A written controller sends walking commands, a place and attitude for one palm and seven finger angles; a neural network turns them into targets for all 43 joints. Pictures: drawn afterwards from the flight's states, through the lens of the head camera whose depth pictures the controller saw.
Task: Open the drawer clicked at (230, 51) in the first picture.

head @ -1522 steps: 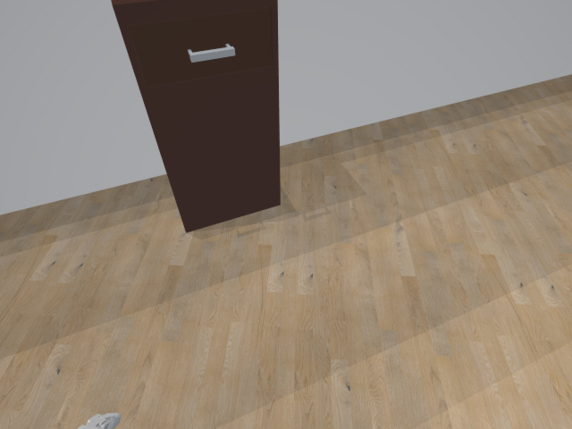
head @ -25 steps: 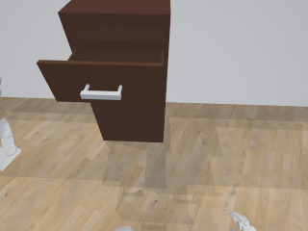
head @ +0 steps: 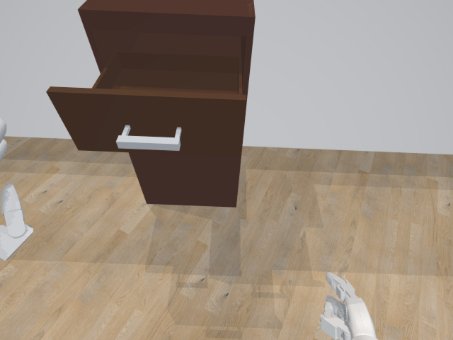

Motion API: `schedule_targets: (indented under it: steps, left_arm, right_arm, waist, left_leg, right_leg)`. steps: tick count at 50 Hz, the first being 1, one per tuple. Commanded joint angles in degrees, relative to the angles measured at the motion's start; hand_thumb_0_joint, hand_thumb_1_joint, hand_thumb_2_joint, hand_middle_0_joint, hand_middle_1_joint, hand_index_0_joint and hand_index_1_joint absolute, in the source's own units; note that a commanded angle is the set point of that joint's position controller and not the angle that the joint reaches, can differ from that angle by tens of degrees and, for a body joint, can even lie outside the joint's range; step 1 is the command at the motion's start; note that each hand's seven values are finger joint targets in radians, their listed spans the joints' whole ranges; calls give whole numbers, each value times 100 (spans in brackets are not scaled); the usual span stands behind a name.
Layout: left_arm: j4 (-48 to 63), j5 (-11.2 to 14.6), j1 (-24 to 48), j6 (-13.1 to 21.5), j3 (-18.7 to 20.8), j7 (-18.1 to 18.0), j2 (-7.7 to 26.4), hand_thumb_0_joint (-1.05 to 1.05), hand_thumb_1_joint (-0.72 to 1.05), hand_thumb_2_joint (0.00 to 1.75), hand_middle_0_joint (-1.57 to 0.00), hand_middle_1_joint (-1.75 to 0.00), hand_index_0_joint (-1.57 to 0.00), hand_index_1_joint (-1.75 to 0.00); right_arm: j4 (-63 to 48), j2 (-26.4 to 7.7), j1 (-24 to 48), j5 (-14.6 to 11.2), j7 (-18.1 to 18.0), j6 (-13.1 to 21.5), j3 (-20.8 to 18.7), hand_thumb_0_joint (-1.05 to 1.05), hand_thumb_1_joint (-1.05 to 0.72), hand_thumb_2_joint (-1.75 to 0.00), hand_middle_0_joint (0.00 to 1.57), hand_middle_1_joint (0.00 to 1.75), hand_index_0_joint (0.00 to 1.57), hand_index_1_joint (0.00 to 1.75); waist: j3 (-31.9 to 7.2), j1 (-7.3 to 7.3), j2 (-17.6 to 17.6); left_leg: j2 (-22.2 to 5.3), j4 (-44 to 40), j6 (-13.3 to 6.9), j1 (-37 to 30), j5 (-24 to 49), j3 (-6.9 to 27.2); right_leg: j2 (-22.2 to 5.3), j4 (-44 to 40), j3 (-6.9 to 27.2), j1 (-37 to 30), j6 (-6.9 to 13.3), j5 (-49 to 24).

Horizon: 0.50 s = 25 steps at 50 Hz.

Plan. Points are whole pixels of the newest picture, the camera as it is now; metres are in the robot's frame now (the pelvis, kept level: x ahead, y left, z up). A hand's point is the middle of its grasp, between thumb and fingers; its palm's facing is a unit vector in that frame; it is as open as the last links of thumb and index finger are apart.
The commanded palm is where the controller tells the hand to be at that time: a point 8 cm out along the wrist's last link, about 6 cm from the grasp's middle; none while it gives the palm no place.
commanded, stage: let the arm hang, fingers relaxed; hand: left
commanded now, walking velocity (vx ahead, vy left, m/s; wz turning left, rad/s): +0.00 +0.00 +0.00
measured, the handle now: (150, 136) +0.53 +0.21 +0.03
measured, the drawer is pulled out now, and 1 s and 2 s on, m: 0.30 0.30 0.30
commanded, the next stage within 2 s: look to check the result in 1.10 s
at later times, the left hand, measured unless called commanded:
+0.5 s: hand out of the picture -0.09 +0.19 -0.18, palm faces +0.05 -0.98 -0.19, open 7.2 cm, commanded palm none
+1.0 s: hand out of the picture -0.04 +0.16 -0.17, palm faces +0.04 -0.98 -0.18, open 7.4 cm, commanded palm none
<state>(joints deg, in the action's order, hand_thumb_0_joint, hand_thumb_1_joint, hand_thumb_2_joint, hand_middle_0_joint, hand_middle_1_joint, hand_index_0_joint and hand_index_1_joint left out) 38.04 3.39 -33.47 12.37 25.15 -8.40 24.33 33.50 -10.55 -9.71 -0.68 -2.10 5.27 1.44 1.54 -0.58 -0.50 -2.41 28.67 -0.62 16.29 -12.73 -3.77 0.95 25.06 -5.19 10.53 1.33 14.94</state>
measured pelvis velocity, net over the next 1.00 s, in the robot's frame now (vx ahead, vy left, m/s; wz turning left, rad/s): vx -0.03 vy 0.00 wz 0.01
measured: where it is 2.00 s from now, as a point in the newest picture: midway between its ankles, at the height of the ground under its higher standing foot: outside the picture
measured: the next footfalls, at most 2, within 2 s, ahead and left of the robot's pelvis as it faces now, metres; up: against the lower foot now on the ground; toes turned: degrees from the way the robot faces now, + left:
none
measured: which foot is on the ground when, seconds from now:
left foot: down 0.00-1.00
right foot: down 0.00-1.00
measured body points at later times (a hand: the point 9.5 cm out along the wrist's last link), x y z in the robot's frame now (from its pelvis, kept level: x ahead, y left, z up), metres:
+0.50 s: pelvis -0.04 +0.01 +0.00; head -0.01 +0.02 +0.45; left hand -0.09 +0.24 -0.16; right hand -0.05 -0.23 -0.15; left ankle +0.03 +0.11 -0.74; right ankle -0.02 -0.10 -0.74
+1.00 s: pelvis -0.03 +0.00 +0.00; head -0.03 -0.01 +0.45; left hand -0.04 +0.22 -0.16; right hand -0.05 -0.21 -0.17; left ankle +0.03 +0.11 -0.74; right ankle -0.02 -0.10 -0.74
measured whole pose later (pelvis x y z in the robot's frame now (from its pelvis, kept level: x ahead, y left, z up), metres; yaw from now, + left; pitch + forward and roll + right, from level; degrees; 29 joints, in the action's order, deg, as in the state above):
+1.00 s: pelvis -0.03 +0.00 +0.00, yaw +1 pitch -2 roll +0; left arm -63.8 -0.7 -16.6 -0.5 0.5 -1.6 7.2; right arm 64.1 -7.2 -17.5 1.2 -1.5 -1.4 -1.0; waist 2.0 -0.7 -1.4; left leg -1.0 24.1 -1.0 14.4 -7.6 -3.7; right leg -0.3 25.4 -5.2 10.7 1.6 12.6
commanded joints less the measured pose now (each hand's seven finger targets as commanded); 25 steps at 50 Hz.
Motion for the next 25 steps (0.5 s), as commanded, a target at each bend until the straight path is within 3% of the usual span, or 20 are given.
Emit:
schedule_targets:
  steps: [1, 2, 4, 5, 6, 7, 8, 9, 10, 11, 13, 14, 17, 19, 25]
  left_arm:
    - [-4359, -557, 585, -1031, -1819, 751, -318, 0, 90, 90, -20, -30, -20, -30]
    - [-4297, -533, 595, -1201, -1875, 793, -481, 0, 90, 90, -20, -30, -20, -30]
    - [-4774, -541, 986, -1206, -1939, 806, -439, 0, 90, 90, -20, -30, -20, -30]
    - [-5054, -552, 1082, -1220, -1957, 815, -368, 0, 90, 90, -20, -30, -20, -30]
    - [-5435, -567, 1109, -1224, -1963, 821, -318, 0, 90, 90, -20, -30, -20, -30]
    - [-5830, -585, 1192, -1223, -1965, 823, -231, 0, 90, 90, -20, -30, -20, -30]
    - [-6219, -581, 1371, -1229, -2012, 810, -173, 0, 90, 90, -20, -30, -20, -30]
    - [-6590, -556, 1474, -1248, -2078, 798, -191, 0, 90, 90, -20, -30, -20, -30]
    - [-6916, -525, 1662, -1279, -2129, 780, -172, 0, 90, 90, -20, -30, -20, -30]
    - [-7206, -498, 1792, -1293, -2181, 764, -179, 0, 90, 90, -20, -30, -20, -30]
    - [-7715, -451, 1859, -1303, -2264, 741, -239, 0, 90, 90, -20, -30, -20, -30]
    - [-8007, -431, 1749, -1298, -2296, 742, -343, 0, 90, 90, -20, -30, -20, -30]
    - [-8726, -419, 1359, -1278, -2252, 720, -564, 0, 90, 90, -20, -30, -20, -30]
    - [-9072, -406, 1266, -1271, -2293, 723, -557, 0, 90, 90, -20, -30, -20, -30]
    - [-9725, -412, 1155, -1289, -2333, 718, -717, 0, 90, 90, -20, -30, -20, -30]
  right_arm:
    - [757, -1448, 168, 6, 322, 297, -647, 0, -90, -90, 20, 30, 20, 30]
    - [669, -1350, 80, 20, 287, 159, -580, 0, -90, -90, 20, 30, 20, 30]
    - [649, -1288, 129, 101, 260, -52, -448, 0, -90, -90, 20, 30, 20, 30]
    - [631, -1300, 215, 136, 246, -129, -393, 0, -90, -90, 20, 30, 20, 30]
    - [674, -1293, 336, 162, 224, -175, -356, 0, -90, -90, 20, 30, 20, 30]
    - [740, -1216, 371, 161, 205, -220, -334, 0, -90, -90, 20, 30, 20, 30]
    - [777, -1038, 271, 150, 217, -303, -318, 0, -90, -90, 20, 30, 20, 30]
    - [892, -902, 148, 165, 209, -393, -282, 0, -90, -90, 20, 30, 20, 30]
    - [1034, -852, 68, 185, 199, -470, -264, 0, -90, -90, 20, 30, 20, 30]
    - [1169, -802, 14, 196, 196, -521, -258, 0, -90, -90, 20, 30, 20, 30]
    - [1427, -733, -116, 191, 190, -577, -228, 0, -90, -90, 20, 30, 20, 30]
    - [1556, -714, -139, 191, 172, -574, -210, 0, -90, -90, 20, 30, 20, 30]
    - [1851, -637, -240, 195, 108, -585, -240, 0, -90, -90, 20, 30, 20, 30]
    - [2049, -622, -437, 173, 82, -611, -249, 0, -90, -90, 20, 30, 20, 30]
    - [2470, -592, -897, 155, 24, -630, -325, 0, -90, -90, 20, 30, 20, 30]
  waist:
    - [-815, -136, -390]
    - [-658, -132, -555]
    - [-702, -11, -125]
    - [-643, 54, 237]
    - [-641, 143, 614]
    - [-655, 178, 1154]
    - [-640, 100, 1504]
    - [-577, 45, 1555]
    - [-415, -21, 1404]
    - [-318, -62, 1005]
    - [-122, -99, -56]
    - [-20, -53, -462]
    - [8, 71, -1070]
    - [-86, 57, -973]
    - [162, 31, -354]
  left_leg:
    - [-581, 132, -123, -303, 2317, 592]
    - [-704, -15, -222, -89, 2015, 695]
    - [-932, -310, -574, 359, 1923, 1239]
    - [-928, -365, -629, 534, 1732, 1347]
    - [-821, -287, -562, 684, 1474, 1249]
    - [-542, -40, -398, 589, 1102, 1024]
    - [-270, 148, -232, 297, 658, 782]
    - [-21, 345, -142, 81, 392, 583]
    - [74, 414, -81, -76, 209, 460]
    - [72, 355, -55, -263, 209, 429]
    - [-99, -47, -61, -494, 444, 561]
    - [-226, -339, -111, -318, 355, 716]
    - [-286, -743, -132, 87, -334, 797]
    - [-308, -833, -132, -1, -554, 829]
    - [-429, -1235, -170, -29, -1110, 995]
  right_leg:
    - [-686, 717, 450, 667, -46, -1379]
    - [-548, 877, 339, 758, -122, -575]
    - [-365, 1276, 419, 609, -108, 358]
    - [-353, 1179, 456, 414, -89, 410]
    - [-419, 865, 513, 109, -57, -22]
    - [-605, 424, 685, -1, 0, -525]
    - [-905, 71, 911, 261, 147, -596]
    - [-1131, -181, 1090, 453, 279, -707]
    - [-1230, -327, 1125, 666, 392, -575]
    - [-1215, -392, 1114, 833, 426, -380]
    - [-944, -441, 939, 955, 322, 335]
    - [-777, -408, 853, 783, 224, 418]
    - [-653, -497, 746, 183, 179, 303]
    - [-639, -630, 690, 64, 196, 335]
    - [-524, -669, 531, 250, 172, 600]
